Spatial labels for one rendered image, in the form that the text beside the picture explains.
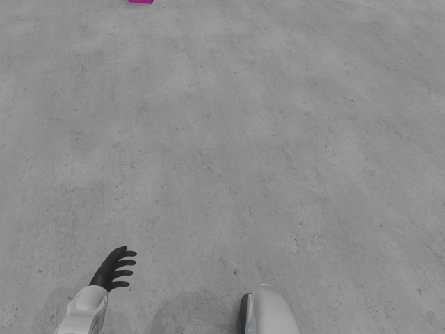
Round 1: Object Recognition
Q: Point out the robot left forearm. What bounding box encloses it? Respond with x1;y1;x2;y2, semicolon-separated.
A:
53;285;108;334

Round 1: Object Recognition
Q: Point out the robot left hand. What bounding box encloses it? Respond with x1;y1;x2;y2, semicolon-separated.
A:
89;246;137;293

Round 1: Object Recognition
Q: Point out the robot right shin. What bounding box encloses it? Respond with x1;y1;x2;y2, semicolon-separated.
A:
245;284;272;334

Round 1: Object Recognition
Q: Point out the right robot thigh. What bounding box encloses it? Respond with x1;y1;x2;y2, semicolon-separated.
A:
247;289;302;334

